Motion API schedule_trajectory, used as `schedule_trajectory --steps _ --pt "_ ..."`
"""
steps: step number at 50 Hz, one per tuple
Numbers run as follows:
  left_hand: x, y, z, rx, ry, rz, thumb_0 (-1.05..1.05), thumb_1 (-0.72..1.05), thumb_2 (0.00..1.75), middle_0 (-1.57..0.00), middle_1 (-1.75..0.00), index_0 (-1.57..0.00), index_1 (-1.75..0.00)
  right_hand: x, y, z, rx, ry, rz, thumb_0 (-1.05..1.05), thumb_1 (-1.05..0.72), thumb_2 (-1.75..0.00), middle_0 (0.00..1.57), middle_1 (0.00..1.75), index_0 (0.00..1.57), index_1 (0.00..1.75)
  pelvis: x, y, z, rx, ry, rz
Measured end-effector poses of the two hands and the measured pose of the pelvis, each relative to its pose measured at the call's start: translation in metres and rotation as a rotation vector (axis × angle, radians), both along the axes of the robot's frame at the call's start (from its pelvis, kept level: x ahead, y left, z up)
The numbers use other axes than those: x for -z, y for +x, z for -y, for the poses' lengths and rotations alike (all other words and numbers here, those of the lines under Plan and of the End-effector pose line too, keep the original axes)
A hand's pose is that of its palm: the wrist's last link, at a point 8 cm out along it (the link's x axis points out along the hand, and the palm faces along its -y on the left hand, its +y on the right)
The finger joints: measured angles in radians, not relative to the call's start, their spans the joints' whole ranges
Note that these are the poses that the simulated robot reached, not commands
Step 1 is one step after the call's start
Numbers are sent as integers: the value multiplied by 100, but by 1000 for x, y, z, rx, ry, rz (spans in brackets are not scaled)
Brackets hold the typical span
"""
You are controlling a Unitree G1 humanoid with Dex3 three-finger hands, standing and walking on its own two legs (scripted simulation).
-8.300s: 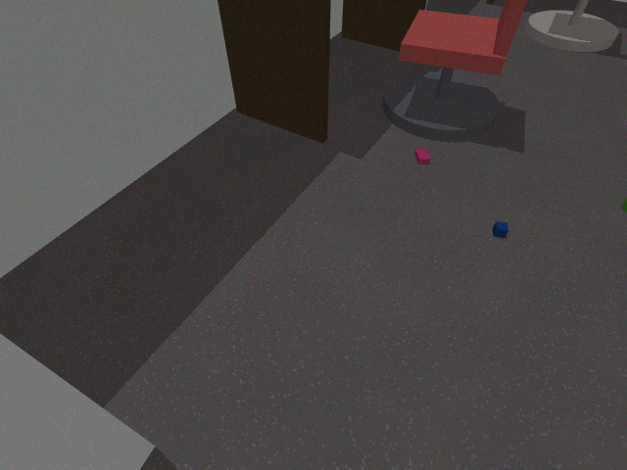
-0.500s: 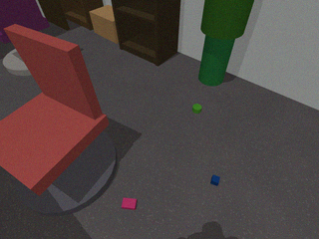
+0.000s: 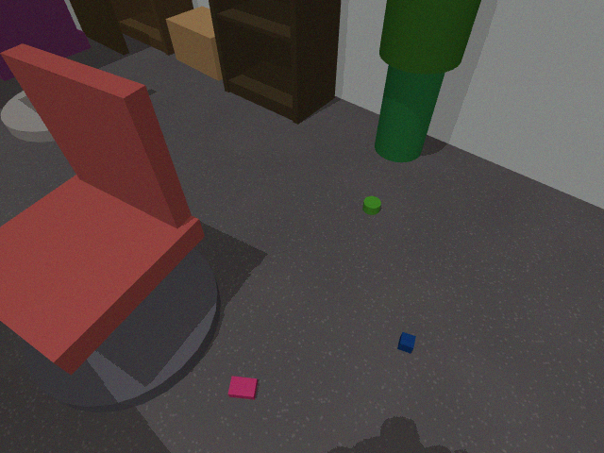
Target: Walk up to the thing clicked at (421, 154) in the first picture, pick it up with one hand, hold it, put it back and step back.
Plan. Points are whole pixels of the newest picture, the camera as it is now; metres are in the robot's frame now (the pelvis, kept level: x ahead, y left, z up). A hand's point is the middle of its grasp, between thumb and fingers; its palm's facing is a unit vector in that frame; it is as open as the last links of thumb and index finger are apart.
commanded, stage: stand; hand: left
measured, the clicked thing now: (243, 387) +0.44 +0.22 -0.77
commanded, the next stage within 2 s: none
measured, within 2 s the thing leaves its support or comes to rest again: neither
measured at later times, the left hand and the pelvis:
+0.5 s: hand out of the picture +0.06 +0.26 -0.16, palm faces -0.01 -0.94 -0.35, open 7.4 cm; pelvis +0.00 +0.00 +0.00, yaw +0 degrees
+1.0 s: hand out of the picture +0.06 +0.26 -0.16, palm faces -0.02 -0.94 -0.35, open 7.4 cm; pelvis -0.01 +0.00 +0.00, yaw +0 degrees
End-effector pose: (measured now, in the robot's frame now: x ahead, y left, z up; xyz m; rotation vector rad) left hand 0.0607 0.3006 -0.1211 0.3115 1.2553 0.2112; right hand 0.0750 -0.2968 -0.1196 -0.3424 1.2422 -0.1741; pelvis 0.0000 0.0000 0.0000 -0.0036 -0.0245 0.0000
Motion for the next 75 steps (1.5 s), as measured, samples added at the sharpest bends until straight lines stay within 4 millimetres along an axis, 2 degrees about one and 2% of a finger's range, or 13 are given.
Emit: schedule_trajectory --steps 14,32,46,75 --pt "-2 3 -2 1 4 16 0 90 89 -20 -30 -21 -30 -1 2 -3 1 5 19 0 -90 -90 20 30 20 30 0 0 -1 1 1 8" --pt "0 -9 -2 3 2 -3 0 90 89 -20 -30 -21 -30 -1 -10 -1 13 1 5 0 -90 -90 20 30 20 30 0 -5 -1 5 0 12" --pt "-1 -10 -3 6 3 -4 0 90 89 -20 -30 -21 -30 1 -17 -2 16 3 -7 0 -90 -90 20 30 20 30 0 -7 -2 7 1 12" --pt "-1 1 0 19 5 0 0 90 89 -20 -30 -21 -30 1 -9 1 17 3 -4 0 -90 -90 20 30 20 30 0 -1 0 10 1 3"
